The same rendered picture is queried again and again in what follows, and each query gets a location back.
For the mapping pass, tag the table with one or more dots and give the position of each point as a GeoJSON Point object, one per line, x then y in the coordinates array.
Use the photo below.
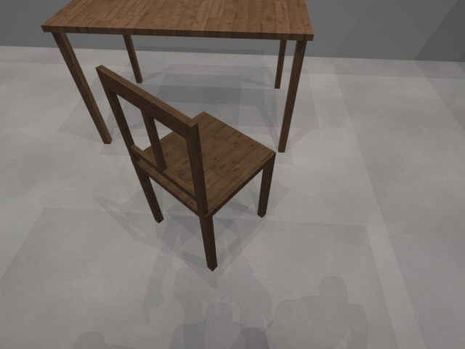
{"type": "Point", "coordinates": [233, 19]}

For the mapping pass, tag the chair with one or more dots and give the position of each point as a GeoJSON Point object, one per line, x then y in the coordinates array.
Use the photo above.
{"type": "Point", "coordinates": [203, 163]}

